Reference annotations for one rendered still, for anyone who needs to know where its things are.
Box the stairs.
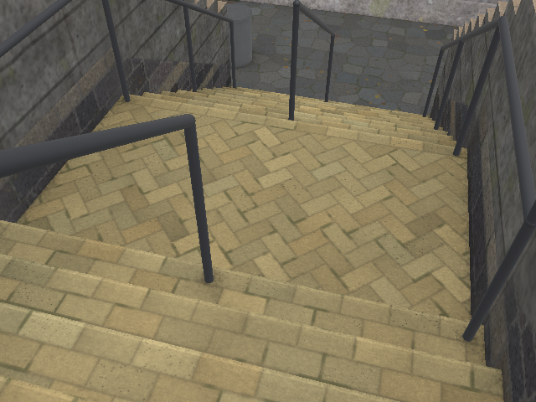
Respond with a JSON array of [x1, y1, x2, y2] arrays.
[[142, 86, 456, 147], [0, 220, 504, 402]]

